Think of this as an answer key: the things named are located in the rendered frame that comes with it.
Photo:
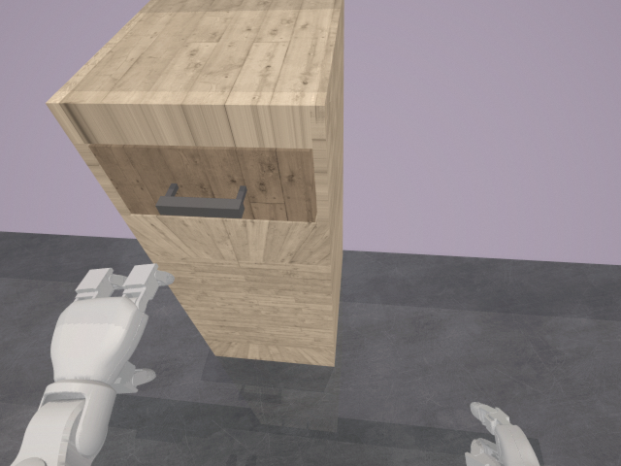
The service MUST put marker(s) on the drawer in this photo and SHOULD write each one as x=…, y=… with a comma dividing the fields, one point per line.
x=280, y=182

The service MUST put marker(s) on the robot right hand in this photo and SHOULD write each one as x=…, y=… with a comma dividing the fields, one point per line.
x=512, y=447

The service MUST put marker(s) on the handle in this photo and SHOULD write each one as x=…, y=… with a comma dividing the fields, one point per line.
x=170, y=205

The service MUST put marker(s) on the cabinet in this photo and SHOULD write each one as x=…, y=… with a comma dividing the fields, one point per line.
x=230, y=73

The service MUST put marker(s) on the robot left forearm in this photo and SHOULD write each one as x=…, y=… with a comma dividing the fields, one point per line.
x=70, y=426

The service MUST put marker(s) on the robot left hand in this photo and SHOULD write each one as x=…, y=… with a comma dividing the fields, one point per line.
x=96, y=335

